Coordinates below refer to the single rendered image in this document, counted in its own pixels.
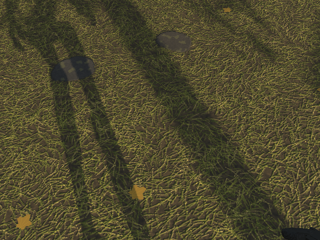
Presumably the right robot hand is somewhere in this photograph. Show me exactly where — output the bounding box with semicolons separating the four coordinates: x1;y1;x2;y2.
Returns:
281;227;320;240

